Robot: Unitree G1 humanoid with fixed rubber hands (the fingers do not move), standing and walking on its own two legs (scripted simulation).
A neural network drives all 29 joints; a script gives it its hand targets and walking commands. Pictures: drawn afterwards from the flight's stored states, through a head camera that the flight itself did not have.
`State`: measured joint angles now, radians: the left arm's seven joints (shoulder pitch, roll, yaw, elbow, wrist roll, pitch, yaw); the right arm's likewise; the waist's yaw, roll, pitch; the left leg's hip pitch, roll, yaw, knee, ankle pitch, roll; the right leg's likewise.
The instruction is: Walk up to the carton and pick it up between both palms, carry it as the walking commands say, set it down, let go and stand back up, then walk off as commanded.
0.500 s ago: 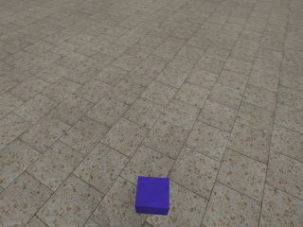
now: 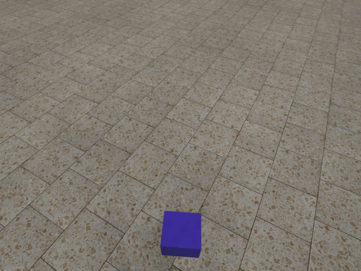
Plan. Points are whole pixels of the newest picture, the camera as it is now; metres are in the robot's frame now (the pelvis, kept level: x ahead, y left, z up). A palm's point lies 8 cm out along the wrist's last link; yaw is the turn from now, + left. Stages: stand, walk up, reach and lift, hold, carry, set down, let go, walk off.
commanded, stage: walk off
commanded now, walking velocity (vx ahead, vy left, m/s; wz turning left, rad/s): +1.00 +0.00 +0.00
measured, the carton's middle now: (181, 234) +0.41 +0.00 -0.69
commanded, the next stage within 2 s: none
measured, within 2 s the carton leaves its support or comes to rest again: neither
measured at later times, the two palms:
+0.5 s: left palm (119, 161) +0.43 +0.21 -0.10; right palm out of the picture +0.03 -0.19 -0.12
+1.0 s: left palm (136, 160) +0.44 +0.16 -0.10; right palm (233, 82) +0.88 -0.22 -0.09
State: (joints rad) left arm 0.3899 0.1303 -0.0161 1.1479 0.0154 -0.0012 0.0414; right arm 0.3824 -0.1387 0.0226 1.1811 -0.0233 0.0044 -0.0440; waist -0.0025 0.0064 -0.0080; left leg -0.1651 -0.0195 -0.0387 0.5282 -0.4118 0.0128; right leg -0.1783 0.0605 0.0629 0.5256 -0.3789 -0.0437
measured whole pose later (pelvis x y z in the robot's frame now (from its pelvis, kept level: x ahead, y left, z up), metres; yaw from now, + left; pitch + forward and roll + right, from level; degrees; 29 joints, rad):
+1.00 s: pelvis +0.63 -0.03 -0.01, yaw +0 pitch +4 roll +3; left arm 0.64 0.14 0.00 1.12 0.02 -0.13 0.00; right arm -0.10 -0.21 -0.01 0.79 -0.03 -0.07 0.06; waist 0.14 0.01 0.04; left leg -0.69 0.10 0.12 0.72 -0.10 0.03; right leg 0.20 -0.05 -0.15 0.12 -0.37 0.01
